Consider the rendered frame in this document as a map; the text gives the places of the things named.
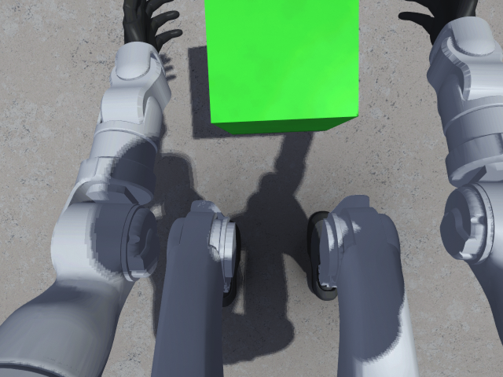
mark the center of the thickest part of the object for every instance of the left robot forearm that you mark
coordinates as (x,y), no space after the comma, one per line
(127,134)

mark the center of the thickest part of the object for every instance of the left robot hand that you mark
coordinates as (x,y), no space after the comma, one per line
(140,27)

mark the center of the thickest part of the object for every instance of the left robot upper arm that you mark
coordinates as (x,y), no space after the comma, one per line
(99,251)

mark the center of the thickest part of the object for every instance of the right robot thigh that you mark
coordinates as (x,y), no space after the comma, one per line
(376,334)

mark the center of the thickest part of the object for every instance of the right robot upper arm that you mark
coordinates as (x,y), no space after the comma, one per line
(472,230)

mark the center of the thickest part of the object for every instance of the right robot hand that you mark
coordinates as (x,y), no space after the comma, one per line
(443,11)

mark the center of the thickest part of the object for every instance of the right robot forearm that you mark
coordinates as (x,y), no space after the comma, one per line
(467,74)

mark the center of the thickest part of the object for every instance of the carton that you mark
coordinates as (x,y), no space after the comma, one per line
(277,66)

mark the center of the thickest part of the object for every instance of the left robot shin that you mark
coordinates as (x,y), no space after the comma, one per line
(176,229)

